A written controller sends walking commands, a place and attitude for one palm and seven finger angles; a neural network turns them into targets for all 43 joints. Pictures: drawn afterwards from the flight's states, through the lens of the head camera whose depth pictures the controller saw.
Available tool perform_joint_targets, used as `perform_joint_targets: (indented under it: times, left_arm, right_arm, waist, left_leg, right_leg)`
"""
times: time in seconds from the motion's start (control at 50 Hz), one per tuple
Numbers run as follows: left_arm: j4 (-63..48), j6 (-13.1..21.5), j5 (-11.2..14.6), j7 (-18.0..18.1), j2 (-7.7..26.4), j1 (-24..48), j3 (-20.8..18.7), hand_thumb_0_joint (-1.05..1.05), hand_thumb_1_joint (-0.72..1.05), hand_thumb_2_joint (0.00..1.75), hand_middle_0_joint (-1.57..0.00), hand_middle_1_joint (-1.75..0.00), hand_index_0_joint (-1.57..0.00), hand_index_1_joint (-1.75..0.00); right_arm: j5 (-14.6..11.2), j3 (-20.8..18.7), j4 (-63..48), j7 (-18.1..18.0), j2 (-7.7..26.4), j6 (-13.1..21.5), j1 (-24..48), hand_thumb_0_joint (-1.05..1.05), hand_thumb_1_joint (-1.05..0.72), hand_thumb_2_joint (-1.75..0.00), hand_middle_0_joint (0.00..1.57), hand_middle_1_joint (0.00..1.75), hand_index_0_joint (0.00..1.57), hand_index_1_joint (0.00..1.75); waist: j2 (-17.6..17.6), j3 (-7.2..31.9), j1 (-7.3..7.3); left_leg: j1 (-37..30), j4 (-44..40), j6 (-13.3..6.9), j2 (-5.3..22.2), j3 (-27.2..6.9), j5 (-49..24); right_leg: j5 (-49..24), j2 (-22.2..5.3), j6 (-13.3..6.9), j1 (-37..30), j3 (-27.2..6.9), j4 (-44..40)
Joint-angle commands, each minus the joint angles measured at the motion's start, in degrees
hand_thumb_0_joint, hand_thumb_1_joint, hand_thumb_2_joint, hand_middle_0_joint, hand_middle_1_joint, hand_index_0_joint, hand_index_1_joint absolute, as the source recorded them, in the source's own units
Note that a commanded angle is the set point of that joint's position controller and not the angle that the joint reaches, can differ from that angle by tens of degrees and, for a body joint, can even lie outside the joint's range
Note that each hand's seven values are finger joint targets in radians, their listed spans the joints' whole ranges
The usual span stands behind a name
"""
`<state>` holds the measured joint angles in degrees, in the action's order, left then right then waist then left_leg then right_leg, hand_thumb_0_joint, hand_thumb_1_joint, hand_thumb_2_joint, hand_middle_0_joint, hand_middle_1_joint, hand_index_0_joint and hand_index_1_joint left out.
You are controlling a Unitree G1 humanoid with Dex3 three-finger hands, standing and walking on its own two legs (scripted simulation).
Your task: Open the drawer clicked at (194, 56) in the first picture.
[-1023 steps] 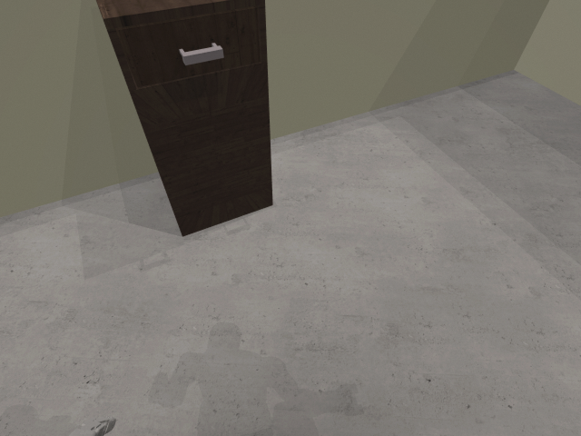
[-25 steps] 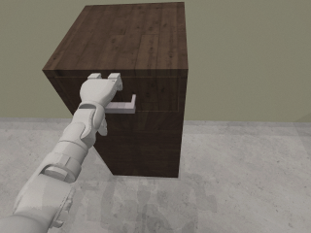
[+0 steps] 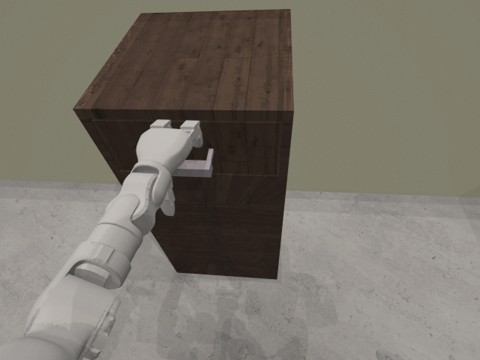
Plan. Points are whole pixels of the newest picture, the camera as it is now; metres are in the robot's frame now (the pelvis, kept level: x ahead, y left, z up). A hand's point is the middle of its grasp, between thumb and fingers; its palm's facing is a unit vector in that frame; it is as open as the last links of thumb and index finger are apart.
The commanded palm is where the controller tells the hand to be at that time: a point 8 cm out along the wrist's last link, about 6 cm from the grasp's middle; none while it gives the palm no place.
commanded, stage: move the hooked fingers above the handle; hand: left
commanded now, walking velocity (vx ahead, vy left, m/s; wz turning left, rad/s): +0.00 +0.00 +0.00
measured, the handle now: (187, 160) +0.50 +0.15 +0.02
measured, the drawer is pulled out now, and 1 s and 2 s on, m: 0.00 0.00 0.00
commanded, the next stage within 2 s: lower the fingers behind the handle in 2.00 s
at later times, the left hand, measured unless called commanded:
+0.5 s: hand (178, 165) +0.44 +0.14 +0.07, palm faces -0.01 -0.04 -1.00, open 13.8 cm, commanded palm +0.41 +0.16 +0.14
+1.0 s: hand (173, 165) +0.43 +0.15 +0.08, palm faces +0.03 -0.04 -1.00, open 13.8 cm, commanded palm +0.41 +0.17 +0.14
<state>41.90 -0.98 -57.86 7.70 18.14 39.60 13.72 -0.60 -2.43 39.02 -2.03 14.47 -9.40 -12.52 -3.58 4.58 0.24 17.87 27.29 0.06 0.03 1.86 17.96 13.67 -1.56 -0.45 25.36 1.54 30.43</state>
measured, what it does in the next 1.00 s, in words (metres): stands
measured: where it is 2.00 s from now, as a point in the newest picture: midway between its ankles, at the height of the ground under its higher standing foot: outside the picture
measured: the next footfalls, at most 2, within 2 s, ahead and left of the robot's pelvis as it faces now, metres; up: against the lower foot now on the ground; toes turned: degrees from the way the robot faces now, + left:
none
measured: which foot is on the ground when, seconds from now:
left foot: down 0.00-1.00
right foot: down 0.00-1.00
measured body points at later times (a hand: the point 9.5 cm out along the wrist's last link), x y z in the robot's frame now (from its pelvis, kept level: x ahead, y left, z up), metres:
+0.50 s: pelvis +0.00 +0.00 +0.00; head +0.05 -0.03 +0.45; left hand +0.43 +0.14 +0.12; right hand +0.09 -0.25 -0.15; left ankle -0.05 +0.12 -0.73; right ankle +0.01 -0.11 -0.73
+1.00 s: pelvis +0.00 +0.01 +0.00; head +0.04 -0.02 +0.45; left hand +0.43 +0.15 +0.13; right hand +0.12 -0.24 -0.14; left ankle -0.05 +0.12 -0.73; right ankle +0.01 -0.11 -0.73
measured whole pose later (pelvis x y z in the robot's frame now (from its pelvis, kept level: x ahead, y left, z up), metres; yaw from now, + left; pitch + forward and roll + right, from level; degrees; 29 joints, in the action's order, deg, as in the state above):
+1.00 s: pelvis +0.00 +0.01 +0.00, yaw -1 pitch +9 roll +1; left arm 41.3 0.9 -59.8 12.0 17.7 38.5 11.8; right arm -0.1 -2.1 39.4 -1.7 13.8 -9.0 -11.3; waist -3.1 4.8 0.2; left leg 18.4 28.1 -0.3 -0.2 2.7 18.4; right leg 13.6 -1.7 0.0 26.1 0.6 31.0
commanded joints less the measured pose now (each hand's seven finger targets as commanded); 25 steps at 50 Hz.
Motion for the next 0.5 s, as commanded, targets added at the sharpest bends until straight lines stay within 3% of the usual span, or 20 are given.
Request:
perform_joint_targets:
  times: [0.0,0.06,0.1,0.12,0.16,0.24,0.32,0.38,0.44,0.48]
  left_arm:
    - [-11.3,2.1,-1.4,4.7,11.5,28.9,-6.3,0.0,-0.5,0.3,-0.3,-1.2,-0.3,-1.2]
    - [-10.3,1.7,-1.7,6.9,13.7,29.8,-8.5,0.0,-0.5,0.3,-0.3,-1.2,-0.3,-1.2]
    - [-8.1,0.4,-2.1,7.7,11.7,31.0,-6.8,0.0,-0.5,0.3,-0.3,-1.2,-0.3,-1.2]
    - [-6.3,-0.4,-2.2,7.8,12.5,30.7,-7.7,0.0,-0.5,0.3,-0.3,-1.2,-0.3,-1.2]
    - [-5.3,-1.4,-1.7,7.3,11.1,31.8,-6.2,0.0,-0.5,0.3,-0.3,-1.2,-0.3,-1.2]
    - [-6.6,-1.1,-0.9,4.7,10.3,27.5,-6.0,0.0,-0.5,0.3,-0.3,-1.2,-0.3,-1.2]
    - [-7.6,0.3,-0.3,2.9,9.7,23.3,-6.1,0.0,-0.5,0.3,-0.3,-1.2,-0.3,-1.2]
    - [-12.2,1.8,-1.0,4.0,11.8,24.1,-7.7,0.0,-0.5,0.3,-0.3,-1.2,-0.3,-1.2]
    - [-16.8,1.8,-1.4,6.2,11.8,24.7,-8.0,0.0,-0.5,0.3,-0.3,-1.2,-0.3,-1.2]
    - [-13.3,0.4,-1.7,7.6,13.1,24.7,-9.2,0.0,-0.5,0.3,-0.3,-1.2,-0.3,-1.2]
  right_arm:
    - [0.4,-1.9,-5.6,-0.7,5.8,2.1,0.0,0.0,-0.9,-0.9,0.2,0.3,0.2,0.3]
    - [0.5,-1.9,-5.2,-0.7,5.8,2.4,-0.1,0.0,-0.9,-0.9,0.2,0.3,0.2,0.3]
    - [0.5,-1.8,-4.7,-0.6,5.6,2.4,0.0,0.0,-0.9,-0.9,0.2,0.3,0.2,0.3]
    - [0.5,-1.9,-4.5,-0.6,5.9,2.4,-0.1,0.0,-0.9,-0.9,0.2,0.3,0.2,0.3]
    - [0.4,-1.9,-4.5,-0.6,6.1,2.4,-0.3,0.0,-0.9,-0.9,0.2,0.3,0.2,0.3]
    - [0.6,-2.3,-5.5,-0.4,6.3,2.1,-0.9,0.0,-0.9,-0.9,0.2,0.3,0.2,0.3]
    - [0.3,-2.4,-6.3,-0.1,6.7,1.7,-0.6,0.0,-0.9,-0.9,0.2,0.3,0.2,0.3]
    - [0.6,-2.5,-6.4,0.1,6.4,1.8,-0.9,0.0,-0.9,-0.9,0.2,0.3,0.2,0.3]
    - [0.7,-2.8,-6.4,0.7,5.8,2.0,-0.7,0.0,-0.9,-0.9,0.2,0.3,0.2,0.3]
    - [0.5,-2.4,-5.3,0.5,6.1,2.0,-0.2,0.0,-0.9,-0.9,0.2,0.3,0.2,0.3]
  waist:
    - [5.5,19.0,-1.61]
    - [4.7,21.1,-0.82]
    - [4.8,20.4,-1.74]
    - [5.9,20.9,-1.81]
    - [6.6,20.6,-2.39]
    - [5.7,24.8,-1.32]
    - [8.3,20.7,-1.11]
    - [5.5,21.8,-0.24]
    - [3.0,24.5,0.13]
    - [5.8,20.3,-0.47]
  left_leg:
    - [-1.5,-0.7,-1.5,-2.0,1.0,-19.4]
    - [-1.0,-0.7,-1.3,-2.1,0.9,-20.8]
    - [-0.9,-0.5,-1.2,-1.9,1.1,-20.8]
    - [-0.6,-0.5,-1.3,-1.9,1.1,-20.7]
    - [-0.4,-0.7,-1.5,-1.8,1.3,-19.9]
    - [-2.0,-0.1,-1.6,-1.7,1.4,-24.4]
    - [-0.7,-0.5,-1.7,-1.6,1.2,-23.6]
    - [-1.5,-0.2,-1.6,-1.5,1.2,-25.1]
    - [-3.3,0.2,-1.1,-1.4,0.9,-28.0]
    - [-1.4,-0.5,-1.2,-1.4,1.2,-24.4]
  right_leg:
    - [-18.0,1.5,-1.6,-14.8,-0.6,-0.9]
    - [-19.1,1.5,-1.8,-16.1,-0.6,-0.2]
    - [-19.2,1.6,-1.7,-14.8,-0.3,-0.2]
    - [-19.1,1.7,-1.6,-15.4,-0.4,-0.3]
    - [-19.2,1.5,-1.4,-15.2,-0.5,-0.6]
    - [-23.6,1.4,-1.5,-18.0,-0.4,0.2]
    - [-22.6,1.6,-1.5,-16.9,-0.2,-0.4]
    - [-23.3,1.7,-1.8,-17.0,-0.5,0.3]
    - [-24.3,1.8,-2.0,-17.5,-0.4,0.9]
    - [-22.2,1.9,-1.8,-16.3,-0.2,0.1]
